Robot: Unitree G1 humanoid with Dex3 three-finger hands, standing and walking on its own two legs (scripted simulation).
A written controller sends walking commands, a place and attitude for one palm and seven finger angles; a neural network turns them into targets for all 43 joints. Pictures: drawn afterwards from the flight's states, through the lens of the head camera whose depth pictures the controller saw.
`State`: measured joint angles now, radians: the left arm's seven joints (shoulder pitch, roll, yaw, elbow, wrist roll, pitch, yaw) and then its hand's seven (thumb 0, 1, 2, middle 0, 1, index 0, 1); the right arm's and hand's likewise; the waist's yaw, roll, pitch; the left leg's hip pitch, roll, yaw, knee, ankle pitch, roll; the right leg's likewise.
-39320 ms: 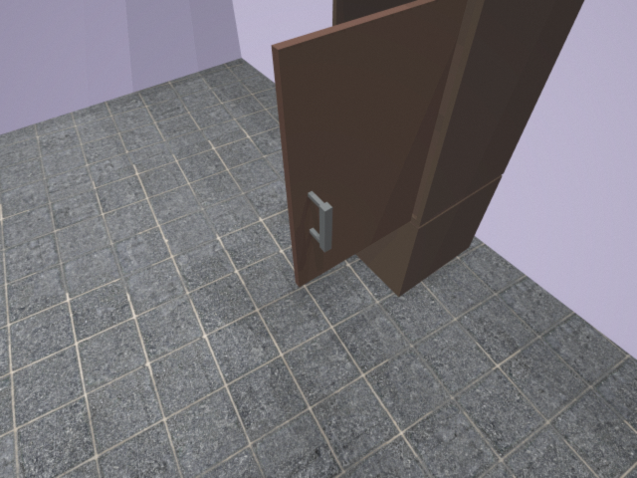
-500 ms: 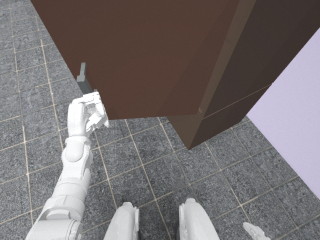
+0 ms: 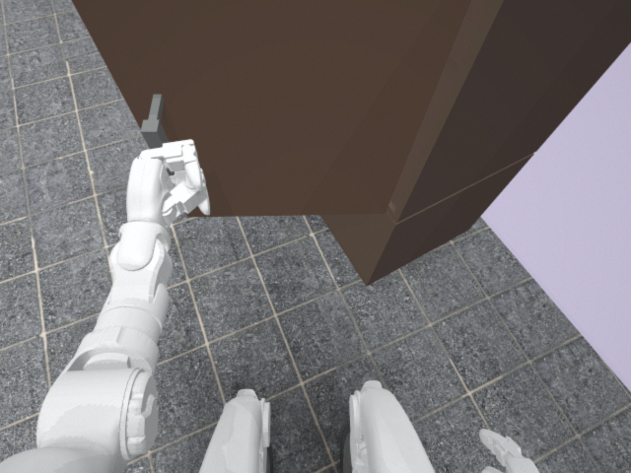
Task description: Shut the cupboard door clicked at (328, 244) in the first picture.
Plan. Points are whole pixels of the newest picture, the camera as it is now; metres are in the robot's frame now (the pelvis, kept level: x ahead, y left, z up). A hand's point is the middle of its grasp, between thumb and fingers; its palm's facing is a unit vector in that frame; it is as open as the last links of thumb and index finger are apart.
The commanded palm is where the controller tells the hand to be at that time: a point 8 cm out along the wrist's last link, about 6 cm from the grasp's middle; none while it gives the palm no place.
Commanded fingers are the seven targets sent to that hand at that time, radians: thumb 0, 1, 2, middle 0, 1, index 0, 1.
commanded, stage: push the door shut along its arc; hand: left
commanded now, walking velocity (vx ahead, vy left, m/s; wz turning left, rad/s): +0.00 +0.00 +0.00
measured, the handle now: (168, 146) +0.53 +0.18 +0.03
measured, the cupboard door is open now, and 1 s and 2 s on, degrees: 63 50 41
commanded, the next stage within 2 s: pull the fist back off the door in 1.24 s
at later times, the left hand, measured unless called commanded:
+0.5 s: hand (221, 151) +0.52 +0.11 +0.03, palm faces -0.19 -0.98 -0.02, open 3.1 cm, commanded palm +0.51 +0.16 +0.04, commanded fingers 0.00 0.90 0.90 -1.30 -1.50 -1.30 -1.50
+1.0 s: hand (239, 122) +0.57 +0.09 +0.04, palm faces -0.30 -0.95 -0.04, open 3.0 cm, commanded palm +0.58 +0.12 +0.04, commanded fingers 0.00 0.90 0.90 -1.30 -1.50 -1.30 -1.50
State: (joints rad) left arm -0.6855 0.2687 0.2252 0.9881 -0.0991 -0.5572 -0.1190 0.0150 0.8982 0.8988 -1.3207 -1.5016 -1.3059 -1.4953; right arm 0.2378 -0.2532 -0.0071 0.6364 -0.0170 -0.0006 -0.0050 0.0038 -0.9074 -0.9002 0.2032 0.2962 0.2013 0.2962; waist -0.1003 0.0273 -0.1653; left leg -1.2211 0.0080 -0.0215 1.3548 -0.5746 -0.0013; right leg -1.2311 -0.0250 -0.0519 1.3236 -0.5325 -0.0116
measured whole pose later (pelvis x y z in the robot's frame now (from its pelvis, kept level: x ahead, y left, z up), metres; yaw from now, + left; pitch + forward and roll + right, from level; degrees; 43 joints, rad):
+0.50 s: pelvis -0.01 +0.01 -0.01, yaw -2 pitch +29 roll -3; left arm -0.97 0.41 0.28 1.19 -0.07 -0.48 -0.23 0.02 0.90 0.90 -1.30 -1.50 -1.30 -1.50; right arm 0.33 -0.27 0.02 0.65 -0.03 0.03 0.02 0.00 -0.91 -0.90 0.20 0.30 0.20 0.30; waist -0.20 0.05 -0.15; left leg -1.35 0.02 -0.03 1.41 -0.58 0.02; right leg -1.34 -0.01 -0.06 1.34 -0.51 0.00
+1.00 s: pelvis +0.00 +0.01 -0.03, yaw -3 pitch +32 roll -4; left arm -1.16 0.53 0.29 1.24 -0.02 -0.35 -0.33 0.00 0.89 0.93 -1.30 -1.50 -1.30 -1.50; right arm 0.35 -0.25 0.05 0.63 -0.03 0.03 0.02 0.00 -0.91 -0.90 0.20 0.30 0.20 0.30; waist -0.25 0.06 -0.14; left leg -1.43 0.04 -0.04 1.46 -0.60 0.01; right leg -1.42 0.01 -0.06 1.38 -0.52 0.00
